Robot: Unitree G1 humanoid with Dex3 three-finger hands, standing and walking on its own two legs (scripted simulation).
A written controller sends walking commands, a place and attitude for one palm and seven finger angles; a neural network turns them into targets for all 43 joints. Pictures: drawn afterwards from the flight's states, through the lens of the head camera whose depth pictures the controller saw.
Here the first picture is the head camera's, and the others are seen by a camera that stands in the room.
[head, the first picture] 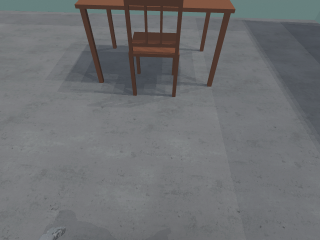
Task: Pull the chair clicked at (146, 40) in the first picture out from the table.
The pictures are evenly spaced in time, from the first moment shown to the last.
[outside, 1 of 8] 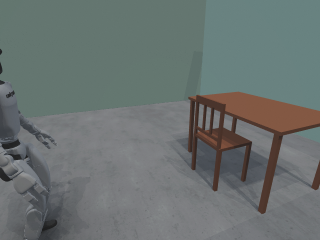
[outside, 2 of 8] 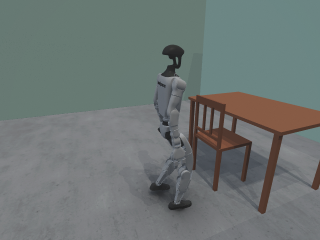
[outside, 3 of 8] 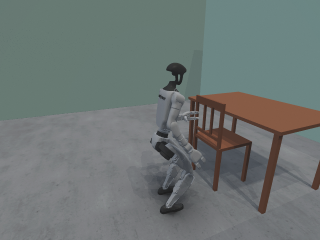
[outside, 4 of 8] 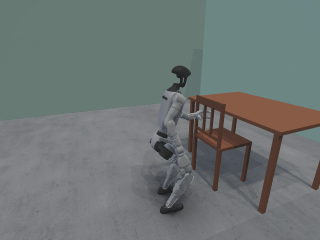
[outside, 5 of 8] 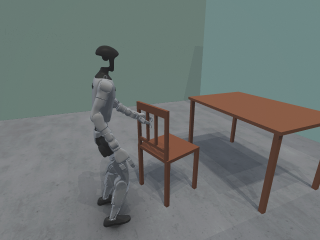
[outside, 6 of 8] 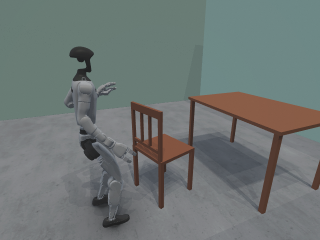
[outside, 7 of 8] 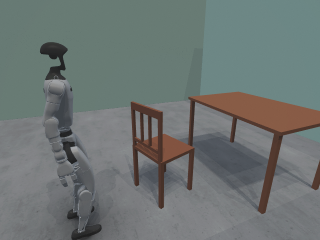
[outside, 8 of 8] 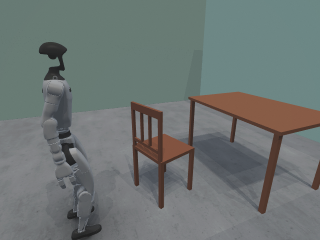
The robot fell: no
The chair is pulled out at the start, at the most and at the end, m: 0.00 0.62 0.62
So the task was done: yes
